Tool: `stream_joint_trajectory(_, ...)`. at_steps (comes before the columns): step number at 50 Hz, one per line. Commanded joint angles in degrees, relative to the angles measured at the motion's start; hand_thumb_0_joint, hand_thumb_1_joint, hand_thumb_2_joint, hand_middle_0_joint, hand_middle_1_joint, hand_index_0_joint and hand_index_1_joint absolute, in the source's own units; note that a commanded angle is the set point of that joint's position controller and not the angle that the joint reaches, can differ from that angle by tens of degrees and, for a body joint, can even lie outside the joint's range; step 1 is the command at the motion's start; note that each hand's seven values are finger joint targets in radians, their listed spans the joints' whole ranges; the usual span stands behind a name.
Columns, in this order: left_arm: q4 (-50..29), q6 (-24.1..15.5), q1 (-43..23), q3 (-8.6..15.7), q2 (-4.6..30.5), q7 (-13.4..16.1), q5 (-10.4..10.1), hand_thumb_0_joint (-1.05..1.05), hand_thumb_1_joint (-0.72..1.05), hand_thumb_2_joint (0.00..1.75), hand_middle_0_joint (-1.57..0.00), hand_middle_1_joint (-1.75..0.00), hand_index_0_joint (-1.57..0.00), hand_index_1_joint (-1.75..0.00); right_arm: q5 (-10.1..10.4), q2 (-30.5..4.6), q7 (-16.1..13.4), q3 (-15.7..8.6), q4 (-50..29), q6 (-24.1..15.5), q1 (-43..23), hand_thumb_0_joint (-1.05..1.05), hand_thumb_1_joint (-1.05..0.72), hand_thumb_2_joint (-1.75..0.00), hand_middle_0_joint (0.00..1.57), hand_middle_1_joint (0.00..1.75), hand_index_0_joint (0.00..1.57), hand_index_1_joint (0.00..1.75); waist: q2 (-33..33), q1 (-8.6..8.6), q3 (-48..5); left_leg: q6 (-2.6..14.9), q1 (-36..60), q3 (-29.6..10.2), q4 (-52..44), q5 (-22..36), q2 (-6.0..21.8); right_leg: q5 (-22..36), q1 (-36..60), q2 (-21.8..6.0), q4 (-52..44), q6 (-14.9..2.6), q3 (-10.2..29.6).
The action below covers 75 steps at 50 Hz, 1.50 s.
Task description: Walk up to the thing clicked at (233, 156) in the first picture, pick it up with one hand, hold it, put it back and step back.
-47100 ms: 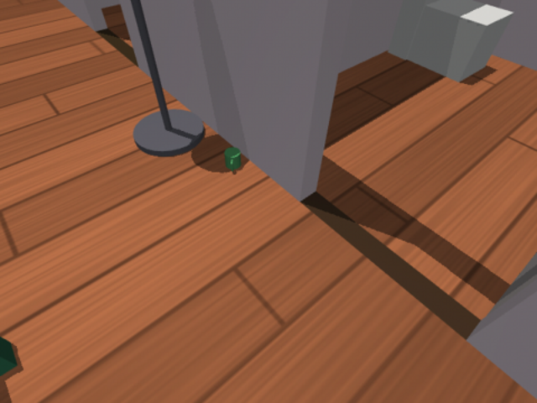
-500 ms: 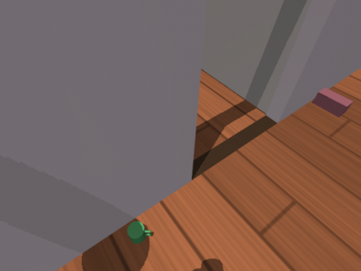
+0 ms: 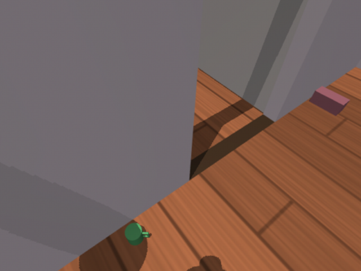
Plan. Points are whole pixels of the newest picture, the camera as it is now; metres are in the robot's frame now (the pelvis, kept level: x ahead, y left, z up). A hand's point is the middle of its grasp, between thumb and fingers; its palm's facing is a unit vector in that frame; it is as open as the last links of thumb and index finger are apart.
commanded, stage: stand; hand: left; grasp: from above
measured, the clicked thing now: (137, 234) +0.42 +0.23 -0.74
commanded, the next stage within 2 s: step back in 0.78 s
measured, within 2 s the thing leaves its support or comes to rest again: neither
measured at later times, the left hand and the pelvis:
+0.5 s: hand out of the picture +0.07 +0.25 -0.16, palm faces -0.01 -0.94 -0.34, open 7.4 cm; pelvis +0.00 +0.00 +0.00, yaw +0 degrees
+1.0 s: hand out of the picture +0.09 +0.28 -0.17, palm faces -0.03 -0.92 -0.38, open 7.4 cm; pelvis -0.02 +0.01 -0.02, yaw -1 degrees
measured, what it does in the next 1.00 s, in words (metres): stands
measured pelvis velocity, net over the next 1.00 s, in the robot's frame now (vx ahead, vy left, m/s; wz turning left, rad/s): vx -0.02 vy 0.01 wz -0.01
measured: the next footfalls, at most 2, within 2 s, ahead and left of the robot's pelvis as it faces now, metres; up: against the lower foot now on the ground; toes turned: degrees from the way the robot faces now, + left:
right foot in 1.42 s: -0.07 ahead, -0.10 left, +0.00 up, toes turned -2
left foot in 1.76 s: -0.15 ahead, +0.14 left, +0.00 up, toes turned -4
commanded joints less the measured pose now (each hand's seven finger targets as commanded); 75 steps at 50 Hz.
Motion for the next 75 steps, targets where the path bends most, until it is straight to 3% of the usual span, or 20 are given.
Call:
stream_joint_trajectory(1, -3.2, -0.9, -1.7, 2.1, 11.5, 0.7, -0.3, 0.00, 0.90, 0.90, -0.20, -0.30, -0.20, -0.30, 0.1, -11.1, -0.7, -2.0, -3.3, -1.1, -1.9, 0.00, -0.90, -0.90, 0.20, 0.30, 0.20, 0.30, -0.6, 0.24, -3.4, 2.09, 0.7, -4.2, -3.9, 5.3, 5.2, 4.7, -1.5, -4.9, -3.6, -1.92, 4.1)
stream_joint_trajectory(38, -4.0, -1.2, -1.9, 1.6, 13.5, 0.1, -0.7, 0.00, 0.90, 0.90, -0.20, -0.30, -0.20, -0.30, 0.3, -12.7, -0.1, -1.8, -3.3, -1.2, -2.4, 0.00, -0.90, -0.90, 0.20, 0.30, 0.20, 0.30, -1.3, 0.25, -4.2, 1.93, 1.8, -4.2, -4.3, 5.6, 5.7, 5.4, -1.9, -5.3, -4.0, -2.52, 4.8)
stream_joint_trajectory(39, -5.1, -0.6, -2.1, 4.2, 18.1, 0.3, -1.8, 0.00, 0.90, 0.90, -0.20, -0.30, -0.20, -0.30, 0.8, -16.1, 0.1, -2.8, -4.8, -0.2, -4.3, 0.00, -0.90, -0.90, 0.20, 0.30, 0.20, 0.30, -1.9, 0.44, 0.8, 3.37, -2.5, -4.6, 2.3, 14.0, 4.8, 16.3, -5.7, -4.8, 0.3, -2.97, 5.9)
stream_joint_trajectory(42, -7.9, -0.2, -1.9, 4.9, 18.4, 0.7, -2.0, 0.00, 0.90, 0.90, -0.20, -0.30, -0.20, -0.30, 1.6, -14.2, 0.1, -3.1, -6.7, 0.8, -2.0, 0.00, -0.90, -0.90, 0.20, 0.30, 0.20, 0.30, -4.7, -0.30, -5.3, 3.24, -2.3, -1.5, 11.3, 13.6, 2.1, 23.3, -4.4, -7.9, 1.9, -7.03, 8.1)
stream_joint_trajectory(47, -14.3, 1.0, -8.1, 5.5, 20.1, 0.9, -0.1, 0.00, 0.90, 0.90, -0.20, -0.30, -0.20, -0.30, 1.0, -13.5, 0.7, -4.3, -9.4, 2.8, 2.6, 0.00, -0.90, -0.90, 0.20, 0.30, 0.20, 0.30, -13.3, -1.71, -6.5, 4.11, -5.3, -1.6, 27.9, -18.1, -3.3, 20.3, -12.4, -16.8, 2.7, -15.15, 14.2)
stream_joint_trajectory(49, -15.8, 1.4, -9.6, 5.0, 18.9, 0.9, -0.1, 0.00, 0.90, 0.90, -0.20, -0.30, -0.20, -0.30, 1.1, -13.4, 0.8, -4.4, -9.9, 2.5, 4.9, 0.00, -0.90, -0.90, 0.20, 0.30, 0.20, 0.30, -12.2, -2.75, -6.3, 4.29, -5.7, -1.9, 20.9, -11.6, -2.2, 20.3, -11.2, -13.6, 8.2, -12.37, 11.0)
stream_joint_trajectory(50, -16.3, 1.8, -9.1, 4.6, 17.9, 0.9, -0.3, 0.00, 0.90, 0.90, -0.20, -0.30, -0.20, -0.30, 0.8, -14.5, 0.7, -4.7, -10.4, 2.0, 4.9, 0.00, -0.90, -0.90, 0.20, 0.30, 0.20, 0.30, -8.3, -2.68, -6.3, 4.33, -5.8, -2.7, 13.3, 3.1, -0.3, 17.0, -10.3, -9.8, 12.9, -9.32, 8.0)
stream_joint_trajectory(51, -16.7, 2.3, -8.3, 4.1, 15.5, 0.9, -1.0, 0.00, 0.90, 0.90, -0.20, -0.30, -0.20, -0.30, 0.0, -17.1, 0.3, -5.3, -10.8, 1.4, 4.3, 0.00, -0.90, -0.90, 0.20, 0.30, 0.20, 0.30, 1.2, -2.24, -5.8, 5.60, -6.2, -10.2, 5.1, 18.3, 6.5, 9.4, -11.8, -2.8, 21.2, -5.77, 4.5)
stream_joint_trajectory(52, -17.2, 2.8, -6.5, 3.7, 13.2, 1.2, -1.4, 0.00, 0.90, 0.90, -0.20, -0.30, -0.20, -0.30, -0.8, -20.6, 0.3, -6.1, -11.6, 0.9, 3.4, 0.00, -0.90, -0.90, 0.20, 0.30, 0.20, 0.30, 10.0, -1.24, -4.9, 9.22, -0.8, -20.8, 1.0, 30.4, 13.8, -13.1, -20.6, 6.4, 30.3, -3.93, 3.7)
stream_joint_trajectory(53, -17.2, 3.2, -5.2, 3.8, 13.4, 1.8, -1.1, 0.00, 0.90, 0.90, -0.20, -0.30, -0.20, -0.30, -0.7, -22.1, 0.0, -6.4, -12.2, 0.5, 4.3, 0.00, -0.90, -0.90, 0.20, 0.30, 0.20, 0.30, 8.1, -1.37, -7.1, 12.18, 1.5, -21.6, 4.4, 41.2, 16.5, -25.5, -21.6, 7.8, 37.6, -3.84, 9.3)
stream_joint_trajectory(54, -17.0, 3.2, -4.1, 3.7, 13.4, 2.2, -1.0, 0.00, 0.90, 0.90, -0.20, -0.30, -0.20, -0.30, -0.6, -22.6, -0.3, -6.7, -13.4, 0.5, 3.2, 0.00, -0.90, -0.90, 0.20, 0.30, 0.20, 0.30, 10.1, -1.73, -8.9, 13.18, 2.2, -23.8, 3.7, 39.6, 18.4, -26.7, -22.9, 8.2, 41.9, -3.82, 12.2)
stream_joint_trajectory(57, -16.1, 3.3, -1.4, 4.0, 14.8, 2.1, -1.6, 0.00, 0.90, 0.90, -0.20, -0.30, -0.20, -0.30, -0.9, -17.9, -1.5, -5.7, -16.1, 0.3, -2.4, 0.00, -0.90, -0.90, 0.20, 0.30, 0.20, 0.30, 7.5, 0.95, -7.6, 13.24, 2.0, -14.2, 7.5, 35.5, 12.6, -19.8, -24.8, 7.3, 49.0, -3.22, 12.8)
stream_joint_trajectory(58, -16.4, 3.3, -0.4, 4.2, 15.1, 1.9, -1.3, 0.00, 0.90, 0.90, -0.20, -0.30, -0.20, -0.30, -0.5, -17.8, -1.8, -5.6, -16.9, 0.3, -1.8, 0.00, -0.90, -0.90, 0.20, 0.30, 0.20, 0.30, 8.2, 1.04, -8.3, 14.12, 4.1, -14.3, 8.3, 35.2, 13.1, -19.2, -25.2, 6.9, 49.4, -2.63, 11.6)
stream_joint_trajectory(63, -19.7, 2.5, -2.1, 5.0, 15.0, 1.2, -0.5, 0.00, 0.90, 0.90, -0.20, -0.30, -0.20, -0.30, -0.3, -17.4, -2.0, -5.9, -17.6, 0.4, 4.3, 0.00, -0.90, -0.90, 0.20, 0.30, 0.20, 0.30, 6.1, -2.54, -8.3, 15.18, 9.5, -13.9, 10.1, 34.8, 12.9, -19.0, -24.4, 5.5, 37.5, -0.31, 8.9)
stream_joint_trajectory(67, -19.6, 2.0, 0.6, 5.6, 14.4, 0.6, -0.4, 0.00, 0.90, 0.90, -0.20, -0.30, -0.20, -0.30, -0.1, -18.5, -1.6, -5.8, -19.3, 0.8, 2.4, 0.00, -0.90, -0.90, 0.20, 0.30, 0.20, 0.30, 7.7, -1.62, -9.3, 14.24, 4.1, -12.6, 10.6, 25.1, 12.9, -15.5, -16.2, 3.6, 23.3, -1.33, 4.5)
stream_joint_trajectory(70, -17.3, 1.4, 6.0, 6.1, 14.0, 0.4, 0.3, 0.00, 0.90, 0.90, -0.20, -0.30, -0.20, -0.30, 0.5, -18.6, -1.1, -5.4, -20.0, 1.5, -0.6, 0.00, -0.90, -0.90, 0.20, 0.30, 0.20, 0.30, 6.2, 1.57, -9.7, 10.62, -6.0, -10.7, 14.1, 15.2, 11.2, -2.1, -3.6, 3.4, 6.8, -3.83, 2.2)
stream_joint_trajectory(71, -17.7, 0.9, 6.4, 6.5, 16.2, 0.5, 1.0, 0.00, 0.90, 0.90, -0.20, -0.30, -0.20, -0.30, 0.9, -16.9, -1.0, -4.9, -20.0, 1.6, -0.2, 0.00, -0.90, -0.90, 0.20, 0.30, 0.20, 0.30, 1.3, 1.47, -9.5, 7.24, -13.3, -8.9, 17.0, 6.4, 8.2, 2.7, 0.2, -1.3, 5.3, -5.63, 9.5)
stream_joint_trajectory(72, -18.9, 0.9, 4.7, 7.6, 21.2, 0.3, 0.6, 0.00, 0.90, 0.90, -0.20, -0.30, -0.20, -0.30, 1.4, -14.3, -0.8, -4.3, -20.8, 1.6, -1.5, 0.00, -0.90, -0.90, 0.20, 0.30, 0.20, 0.30, -11.2, 1.87, -6.5, 3.02, -19.9, -3.0, 26.9, -9.1, -3.1, 6.6, -3.2, -11.4, 1.7, -12.69, 24.2)
stream_joint_trajectory(73, -20.8, 0.9, 1.6, 8.0, 24.5, 0.3, 0.6, 0.00, 0.90, 0.90, -0.20, -0.30, -0.20, -0.30, 1.1, -14.9, -1.5, -4.9, -20.4, 2.1, -2.2, 0.00, -0.90, -0.90, 0.20, 0.30, 0.20, 0.30, -16.9, 2.92, -3.6, 1.91, -17.8, -3.8, 41.1, -27.4, -7.3, 10.5, -13.4, -20.9, -1.8, -20.72, 33.4)
stream_joint_trajectory(75, -22.9, 0.7, -2.5, 7.1, 19.3, 0.6, -0.3, 0.00, 0.90, 0.90, -0.20, -0.30, -0.20, -0.30, 1.6, -16.1, -1.3, -4.9, -18.4, 2.3, 2.4, 0.00, -0.90, -0.90, 0.20, 0.30, 0.20, 0.30, -7.7, 0.18, -2.2, 1.50, -17.9, -10.2, 49.6, -22.3, -7.8, 15.9, -13.2, -15.7, 1.4, -18.14, 24.2)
